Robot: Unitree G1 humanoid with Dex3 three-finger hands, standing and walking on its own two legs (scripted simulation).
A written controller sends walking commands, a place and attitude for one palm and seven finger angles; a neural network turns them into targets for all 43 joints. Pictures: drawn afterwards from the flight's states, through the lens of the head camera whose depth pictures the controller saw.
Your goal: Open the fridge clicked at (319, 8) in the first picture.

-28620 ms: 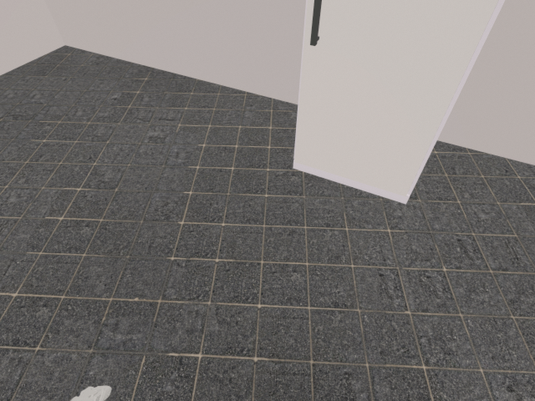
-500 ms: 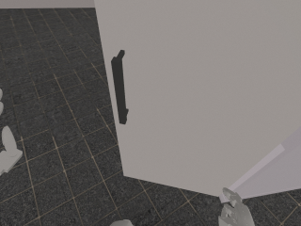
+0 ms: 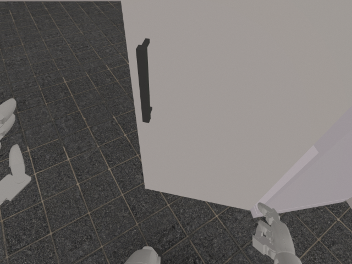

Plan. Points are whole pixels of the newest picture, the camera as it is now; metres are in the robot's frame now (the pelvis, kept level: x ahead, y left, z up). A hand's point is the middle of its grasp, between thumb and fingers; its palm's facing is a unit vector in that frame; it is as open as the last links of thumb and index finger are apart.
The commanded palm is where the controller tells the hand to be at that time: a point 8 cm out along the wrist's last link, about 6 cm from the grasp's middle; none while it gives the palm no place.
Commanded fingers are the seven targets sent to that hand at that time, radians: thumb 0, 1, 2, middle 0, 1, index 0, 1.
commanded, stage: step back with the hand held close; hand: left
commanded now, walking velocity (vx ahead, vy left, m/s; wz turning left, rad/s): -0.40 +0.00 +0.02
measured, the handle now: (146, 85) +0.53 +0.13 +0.10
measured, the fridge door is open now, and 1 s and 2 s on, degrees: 69 69 69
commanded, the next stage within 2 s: stop stepping back and stand still in 0.12 s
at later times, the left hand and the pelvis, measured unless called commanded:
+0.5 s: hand out of the picture +0.07 +0.29 +0.18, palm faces +0.42 -0.79 -0.45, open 7.4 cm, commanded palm +0.02 +0.32 +0.19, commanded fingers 0.00 0.90 0.90 -0.20 -0.30 -0.20 -0.30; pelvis -0.12 +0.02 +0.01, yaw -1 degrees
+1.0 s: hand out of the picture +0.05 +0.30 +0.17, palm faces +0.50 -0.76 -0.41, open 7.4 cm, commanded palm none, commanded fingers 0.00 0.90 0.90 -0.20 -0.30 -0.20 -0.30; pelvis -0.14 +0.03 +0.00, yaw +1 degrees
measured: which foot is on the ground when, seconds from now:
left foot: up 0.00-0.12, down 0.14-0.44, up 0.46-0.64, down 0.66-1.00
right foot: down 0.00-0.16, up 0.18-0.40, down 0.42-1.00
